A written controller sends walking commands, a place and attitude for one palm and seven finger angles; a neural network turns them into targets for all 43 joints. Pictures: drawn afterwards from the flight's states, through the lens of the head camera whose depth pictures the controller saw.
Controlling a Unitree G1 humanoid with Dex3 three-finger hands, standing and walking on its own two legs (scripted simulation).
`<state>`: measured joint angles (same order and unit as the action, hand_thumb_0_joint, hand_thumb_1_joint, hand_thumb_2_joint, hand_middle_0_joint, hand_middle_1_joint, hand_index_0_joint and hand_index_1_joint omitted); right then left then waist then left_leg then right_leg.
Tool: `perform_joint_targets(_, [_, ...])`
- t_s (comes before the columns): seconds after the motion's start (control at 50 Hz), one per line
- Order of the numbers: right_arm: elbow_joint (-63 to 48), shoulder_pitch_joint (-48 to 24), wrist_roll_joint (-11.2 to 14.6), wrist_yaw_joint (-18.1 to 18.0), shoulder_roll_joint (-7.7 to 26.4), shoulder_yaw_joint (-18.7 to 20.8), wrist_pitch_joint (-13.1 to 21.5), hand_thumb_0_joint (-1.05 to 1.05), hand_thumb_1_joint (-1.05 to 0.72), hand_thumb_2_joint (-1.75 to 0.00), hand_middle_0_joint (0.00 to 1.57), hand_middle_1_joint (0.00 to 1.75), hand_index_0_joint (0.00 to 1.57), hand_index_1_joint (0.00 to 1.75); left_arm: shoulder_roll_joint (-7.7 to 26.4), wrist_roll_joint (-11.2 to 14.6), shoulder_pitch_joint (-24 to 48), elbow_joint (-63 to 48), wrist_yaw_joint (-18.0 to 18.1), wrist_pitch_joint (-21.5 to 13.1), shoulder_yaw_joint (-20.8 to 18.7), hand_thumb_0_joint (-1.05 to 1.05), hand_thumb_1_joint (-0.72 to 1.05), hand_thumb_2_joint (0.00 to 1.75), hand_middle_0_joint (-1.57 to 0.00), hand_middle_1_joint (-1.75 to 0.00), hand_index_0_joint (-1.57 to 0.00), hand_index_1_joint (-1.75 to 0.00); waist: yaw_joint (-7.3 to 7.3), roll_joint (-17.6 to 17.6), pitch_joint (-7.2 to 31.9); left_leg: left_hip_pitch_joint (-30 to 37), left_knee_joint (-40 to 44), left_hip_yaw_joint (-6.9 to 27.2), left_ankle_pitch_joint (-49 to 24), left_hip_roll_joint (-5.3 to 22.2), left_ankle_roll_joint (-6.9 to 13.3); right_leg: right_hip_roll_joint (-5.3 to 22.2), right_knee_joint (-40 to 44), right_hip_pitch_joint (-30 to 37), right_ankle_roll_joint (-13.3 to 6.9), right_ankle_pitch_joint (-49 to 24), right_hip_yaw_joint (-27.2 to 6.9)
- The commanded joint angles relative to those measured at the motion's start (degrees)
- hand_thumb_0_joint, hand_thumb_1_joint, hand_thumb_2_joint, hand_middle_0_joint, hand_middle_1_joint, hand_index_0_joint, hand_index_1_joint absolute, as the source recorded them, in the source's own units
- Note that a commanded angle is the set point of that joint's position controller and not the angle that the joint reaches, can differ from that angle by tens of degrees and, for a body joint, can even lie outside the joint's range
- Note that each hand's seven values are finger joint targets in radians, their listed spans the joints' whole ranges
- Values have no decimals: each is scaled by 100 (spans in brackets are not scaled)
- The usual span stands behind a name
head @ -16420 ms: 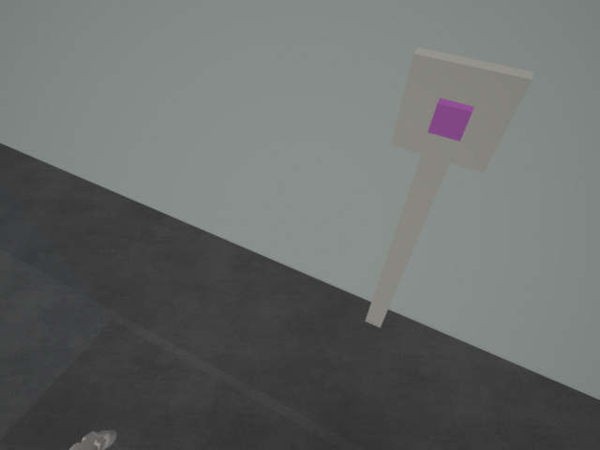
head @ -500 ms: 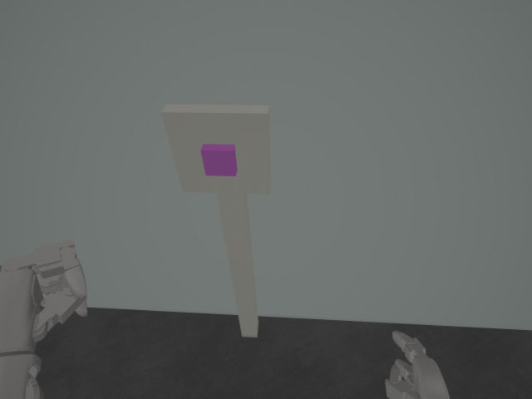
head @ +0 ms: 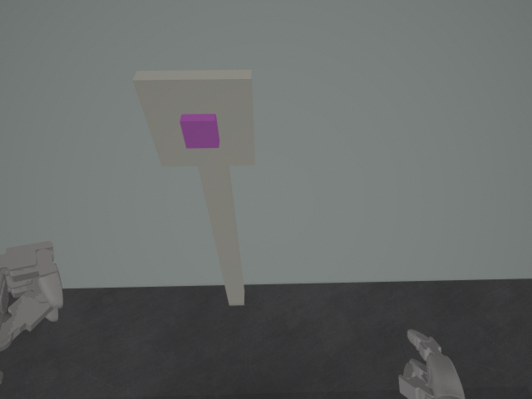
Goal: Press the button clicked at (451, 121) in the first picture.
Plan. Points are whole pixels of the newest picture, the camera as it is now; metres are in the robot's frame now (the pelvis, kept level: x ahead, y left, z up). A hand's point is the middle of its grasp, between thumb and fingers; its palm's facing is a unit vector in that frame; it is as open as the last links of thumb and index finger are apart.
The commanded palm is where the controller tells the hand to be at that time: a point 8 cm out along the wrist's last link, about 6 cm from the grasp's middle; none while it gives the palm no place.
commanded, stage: step back with the hand held close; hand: left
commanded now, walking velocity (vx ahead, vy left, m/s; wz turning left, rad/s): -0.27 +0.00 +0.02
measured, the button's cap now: (200, 130) +0.53 +0.16 +0.11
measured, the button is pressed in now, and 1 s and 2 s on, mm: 0 0 0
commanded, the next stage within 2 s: stop stepping back and stand still in 1.00 s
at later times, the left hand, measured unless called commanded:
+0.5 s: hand out of the picture +0.12 +0.27 +0.16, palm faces +0.39 -0.80 -0.45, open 3.1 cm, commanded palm +0.05 +0.31 +0.18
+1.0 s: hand out of the picture +0.06 +0.28 +0.17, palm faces +0.36 -0.85 -0.39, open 3.1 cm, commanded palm -0.01 +0.31 +0.18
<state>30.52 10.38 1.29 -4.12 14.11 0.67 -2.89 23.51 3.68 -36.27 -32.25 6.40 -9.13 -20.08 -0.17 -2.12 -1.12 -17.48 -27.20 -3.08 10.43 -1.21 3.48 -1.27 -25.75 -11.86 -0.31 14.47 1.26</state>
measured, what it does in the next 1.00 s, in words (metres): walks backwards: right foot, then left foot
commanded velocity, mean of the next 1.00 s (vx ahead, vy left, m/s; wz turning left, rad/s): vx -0.35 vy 0.00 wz -0.01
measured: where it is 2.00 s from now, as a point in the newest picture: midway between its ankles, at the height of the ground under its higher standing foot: outside the picture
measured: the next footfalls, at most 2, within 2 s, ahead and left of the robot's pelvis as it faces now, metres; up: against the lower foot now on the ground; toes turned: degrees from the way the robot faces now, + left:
right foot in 0.60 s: -0.11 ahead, -0.11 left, +0.00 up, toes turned +4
left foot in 0.92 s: +0.00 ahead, +0.09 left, +0.00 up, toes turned -1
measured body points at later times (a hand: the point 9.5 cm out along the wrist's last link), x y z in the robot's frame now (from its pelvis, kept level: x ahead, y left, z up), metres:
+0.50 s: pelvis -0.07 +0.02 -0.01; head -0.05 +0.04 +0.44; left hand +0.09 +0.31 +0.19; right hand +0.10 -0.21 -0.08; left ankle +0.04 +0.08 -0.74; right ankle -0.04 -0.11 -0.73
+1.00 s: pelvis -0.14 +0.03 -0.01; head -0.13 +0.06 +0.44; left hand +0.04 +0.32 +0.19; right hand +0.03 -0.22 -0.07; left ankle -0.04 +0.09 -0.74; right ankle -0.16 -0.11 -0.72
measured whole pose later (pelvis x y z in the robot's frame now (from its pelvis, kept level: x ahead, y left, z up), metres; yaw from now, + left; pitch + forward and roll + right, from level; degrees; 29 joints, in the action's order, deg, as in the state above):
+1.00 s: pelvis -0.14 +0.03 -0.01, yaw +0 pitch +1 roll -3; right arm 35.0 10.4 -0.4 -4.4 12.0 0.3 1.7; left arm 24.4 3.1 -30.9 -31.9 7.5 -14.7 -21.9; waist -0.1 1.6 0.2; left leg -23.8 -28.8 -0.3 6.0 -1.9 4.8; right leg -3.8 -37.1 -16.4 0.6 22.8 -3.3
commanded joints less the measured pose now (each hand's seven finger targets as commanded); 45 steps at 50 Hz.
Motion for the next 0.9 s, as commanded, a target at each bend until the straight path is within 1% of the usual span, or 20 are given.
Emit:
perform_joint_targets(0.0, [-971,-524,-30,-32,615,234,390,0,-90,-90,20,30,20,30,819,28,-123,-1154,155,-425,-746,0,90,90,-130,-150,-130,-150,-53,-90,874,238,405,850,-1012,746,22,371,75,69,71,-1110,-371])
perform_joint_targets(0.14, [-975,-456,-70,-57,661,229,615,0,-90,-90,20,30,20,30,794,-93,5,-1237,230,-630,-797,0,90,90,-130,-150,-130,-150,8,-151,402,-1118,801,1170,1671,805,127,331,54,167,-28,340,-616])
perform_joint_targets(0.24, [-898,-370,-119,-78,644,234,758,0,-90,-90,20,30,20,30,774,-150,145,-1332,299,-750,-777,0,90,90,-130,-150,-130,-150,36,-77,349,-1033,580,1166,1976,721,61,407,304,-266,-134,1117,-748])
perform_joint_targets(0.32, [-755,-298,-143,-82,642,216,856,0,-90,-90,20,30,20,30,741,-155,274,-1375,359,-814,-690,0,90,90,-130,-150,-130,-150,83,43,387,-476,251,1170,1669,639,-30,514,490,-832,-200,1138,-788])
perform_joint_targets(0.36, [-727,-363,-167,-107,675,211,922,0,-90,-90,20,30,20,30,793,-179,273,-1459,383,-845,-743,0,90,90,-130,-150,-130,-150,73,-316,431,-660,662,1385,1874,823,25,316,209,-588,-111,1004,-608])
perform_joint_targets(0.4, [-757,-427,-178,-125,716,203,985,0,-90,-90,20,30,20,30,781,-250,237,-1497,362,-885,-844,0,90,90,-130,-150,-130,-150,14,-899,518,-1833,1751,2024,2758,1371,269,-162,-1068,676,51,341,-252])
perform_joint_targets(0.42, [-764,-422,-189,-116,706,227,1003,0,-90,-90,20,30,20,30,759,-271,230,-1475,331,-903,-861,0,90,90,-130,-150,-130,-150,-26,-1011,559,-2105,1941,2215,2964,1550,362,-285,-1516,926,59,235,-230])
perform_joint_targets(0.48, [-760,-456,-238,-66,592,236,1031,0,-90,-90,20,30,20,30,836,-215,106,-1389,270,-896,-956,0,90,90,-130,-150,-130,-150,-44,-509,589,-1949,1779,2170,2407,1624,445,-278,-1626,747,13,598,-364])
perform_joint_targets(0.56, [-615,-496,-256,44,591,235,1075,0,-90,-90,20,30,20,30,810,-103,37,-1537,191,-985,-851,0,90,90,-130,-150,-130,-150,-11,-716,674,-1005,1454,1684,1513,1295,102,-184,-303,339,-124,417,-365])
perform_joint_targets(0.6, [-449,-461,-247,72,557,225,1064,0,-90,-90,20,30,20,30,869,-21,156,-1552,155,-1091,-829,0,90,90,-130,-150,-130,-150,-31,-476,998,9,1117,1376,360,1101,-135,-62,235,-110,-161,221,-487])
perform_joint_targets(0.62, [-413,-462,-245,81,513,211,1026,0,-90,-90,20,30,20,30,870,29,256,-1657,167,-1131,-808,0,90,90,-130,-150,-130,-150,-38,-486,1311,617,861,1139,-651,1018,-247,51,316,-313,-166,-134,-562])
perform_joint_targets(0.64, [-392,-393,-176,88,494,254,1018,0,-90,-90,20,30,20,30,826,18,387,-1752,153,-1140,-687,0,90,90,-130,-150,-130,-150,13,-219,1652,1284,562,837,-1370,861,-263,6,276,-493,-68,-596,-415])
perform_joint_targets(0.66, [-396,-422,-124,75,497,283,1031,0,-90,-90,20,30,20,30,978,38,287,-1759,165,-1120,-792,0,90,90,-130,-150,-130,-150,13,34,1890,1743,311,706,-1325,833,-205,46,252,-695,55,-749,-411])
perform_joint_targets(0.72, [-573,-609,-125,50,515,272,927,0,-90,-90,20,30,20,30,1056,121,-65,-1546,166,-1038,-925,0,90,90,-130,-150,-130,-150,51,-90,1297,1164,188,743,312,709,-234,265,549,-1205,-88,320,-537])
perform_joint_targets(0.76, [-515,-585,-130,16,495,303,847,0,-90,-90,20,30,20,30,1194,163,-49,-1444,227,-1015,-1053,0,90,90,-130,-150,-130,-150,108,302,805,1332,-1072,574,688,272,-467,941,1362,-2506,-486,1416,-1221])
perform_joint_targets(0.78, [-421,-558,-149,10,402,280,807,0,-90,-90,20,30,20,30,1105,129,15,-1286,266,-960,-968,0,90,90,-130,-150,-130,-150,124,572,575,1290,-1701,562,656,122,-518,1336,1543,-2841,-688,1283,-1441])
perform_joint_targets(0.8, [-384,-562,-172,3,335,256,760,0,-90,-90,20,30,20,30,1038,70,134,-1175,288,-904,-901,0,90,90,-130,-150,-130,-150,153,734,382,953,-2032,584,603,94,-500,1523,1425,-2729,-775,568,-1466])
perform_joint_targets(0.84, [-434,-649,-186,-47,285,184,700,0,-90,-90,20,30,20,30,986,-38,426,-1006,274,-837,-793,0,90,90,-130,-150,-130,-150,150,665,3,65,-1463,707,557,201,-408,1326,901,-1802,-629,-1352,-1290])
perform_joint_targets(0.86, [-450,-669,-184,-78,345,152,692,0,-90,-90,20,30,20,30,990,-64,706,-1131,241,-823,-670,0,90,90,-130,-150,-130,-150,189,406,-177,-103,-624,727,42,264,-398,1091,610,-1446,-453,-1741,-1095])
perform_joint_targets(0.88, [-454,-600,-168,-132,458,160,699,0,-90,-90,20,30,20,30,1041,-92,764,-1078,229,-824,-693,0,90,90,-130,-150,-130,-150,154,72,-141,34,184,836,-1414,402,-312,570,214,-1141,-166,-1913,-768])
